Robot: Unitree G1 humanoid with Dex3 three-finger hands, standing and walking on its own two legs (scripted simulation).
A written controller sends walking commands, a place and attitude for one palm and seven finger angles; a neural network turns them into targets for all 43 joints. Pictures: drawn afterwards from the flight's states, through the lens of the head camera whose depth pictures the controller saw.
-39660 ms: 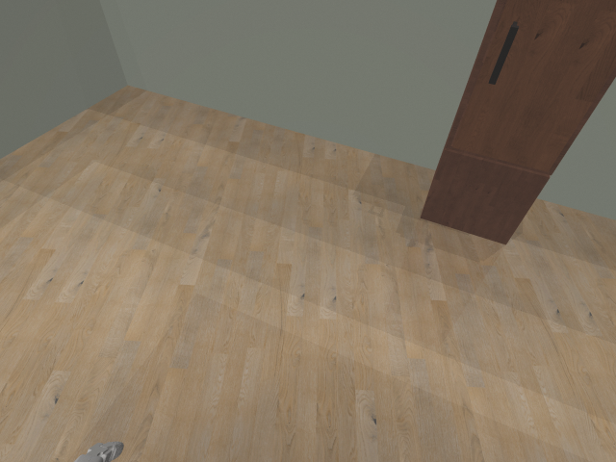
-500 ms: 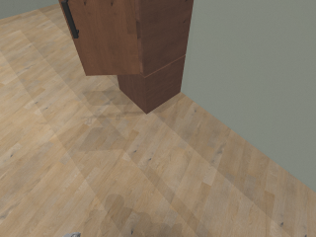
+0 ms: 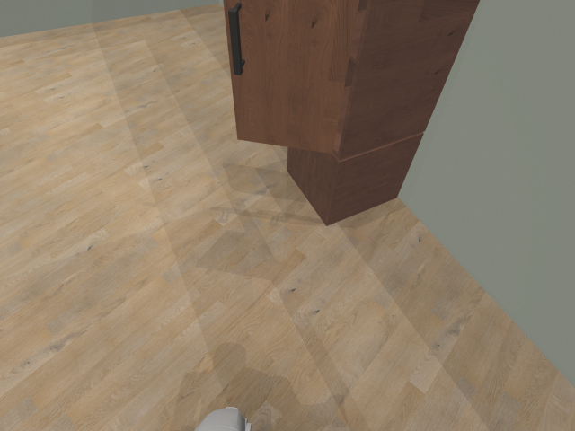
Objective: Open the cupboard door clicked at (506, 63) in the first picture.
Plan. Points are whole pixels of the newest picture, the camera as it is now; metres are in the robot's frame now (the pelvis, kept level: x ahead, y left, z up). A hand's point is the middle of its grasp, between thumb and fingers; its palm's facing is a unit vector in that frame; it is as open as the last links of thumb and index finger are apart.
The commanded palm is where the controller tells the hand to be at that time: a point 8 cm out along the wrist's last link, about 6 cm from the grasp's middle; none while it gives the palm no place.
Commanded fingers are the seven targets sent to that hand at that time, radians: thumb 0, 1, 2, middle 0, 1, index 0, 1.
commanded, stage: take the last steps up to it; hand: left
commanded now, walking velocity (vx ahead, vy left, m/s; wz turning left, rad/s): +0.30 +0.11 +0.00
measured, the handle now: (238, 40) +1.02 +0.27 +0.02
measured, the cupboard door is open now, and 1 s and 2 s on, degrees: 52 52 52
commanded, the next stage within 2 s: come to a stop and stand still in 1.02 s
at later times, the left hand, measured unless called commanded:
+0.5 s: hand (174, 322) +0.29 +0.24 -0.15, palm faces -0.06 -0.98 -0.18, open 7.4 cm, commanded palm none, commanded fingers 0.00 0.90 0.90 -0.20 -0.30 -0.20 -0.30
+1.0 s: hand (180, 312) +0.32 +0.25 -0.18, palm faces +0.04 -0.98 -0.18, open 7.3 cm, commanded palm none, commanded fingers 0.00 0.90 0.90 -0.20 -0.30 -0.20 -0.30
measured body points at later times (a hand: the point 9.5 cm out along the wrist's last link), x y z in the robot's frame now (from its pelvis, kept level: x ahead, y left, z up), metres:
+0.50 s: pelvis +0.16 +0.07 +0.00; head +0.17 +0.07 +0.45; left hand +0.30 +0.30 -0.14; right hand +0.07 -0.15 -0.15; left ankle +0.08 +0.14 -0.74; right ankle +0.25 -0.05 -0.70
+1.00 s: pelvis +0.34 +0.06 +0.00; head +0.36 +0.08 +0.45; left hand +0.32 +0.30 -0.16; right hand +0.42 -0.19 -0.14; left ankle +0.44 +0.18 -0.72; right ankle +0.27 -0.05 -0.74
